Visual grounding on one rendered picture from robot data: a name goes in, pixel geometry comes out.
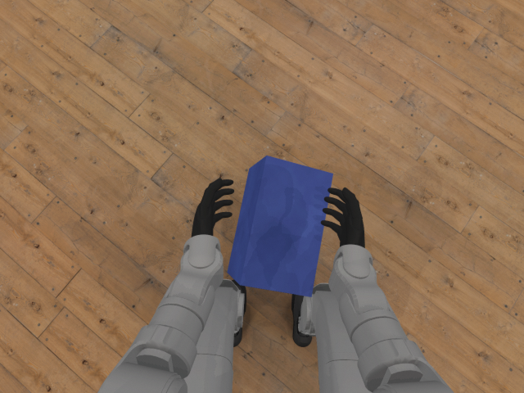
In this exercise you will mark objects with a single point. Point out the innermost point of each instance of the right robot forearm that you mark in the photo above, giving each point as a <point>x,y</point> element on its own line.
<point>385,353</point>

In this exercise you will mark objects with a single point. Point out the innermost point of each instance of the robot left upper arm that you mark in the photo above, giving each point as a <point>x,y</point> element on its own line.
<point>136,378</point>

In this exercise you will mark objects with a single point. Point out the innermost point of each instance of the carton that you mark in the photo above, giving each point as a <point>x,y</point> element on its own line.
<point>279,231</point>

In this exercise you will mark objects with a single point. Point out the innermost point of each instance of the right robot hand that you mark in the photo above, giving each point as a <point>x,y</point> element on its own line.
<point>351,230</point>

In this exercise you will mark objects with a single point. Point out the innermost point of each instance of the robot right foot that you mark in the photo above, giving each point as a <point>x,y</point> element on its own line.
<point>299,338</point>

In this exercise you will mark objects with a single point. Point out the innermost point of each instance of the robot right shin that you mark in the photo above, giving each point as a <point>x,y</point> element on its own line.
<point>319,287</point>

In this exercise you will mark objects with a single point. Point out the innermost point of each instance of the left robot hand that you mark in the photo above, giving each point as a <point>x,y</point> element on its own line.
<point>205,217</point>

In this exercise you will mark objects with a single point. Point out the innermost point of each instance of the left robot forearm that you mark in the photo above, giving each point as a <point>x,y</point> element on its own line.
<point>169,341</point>

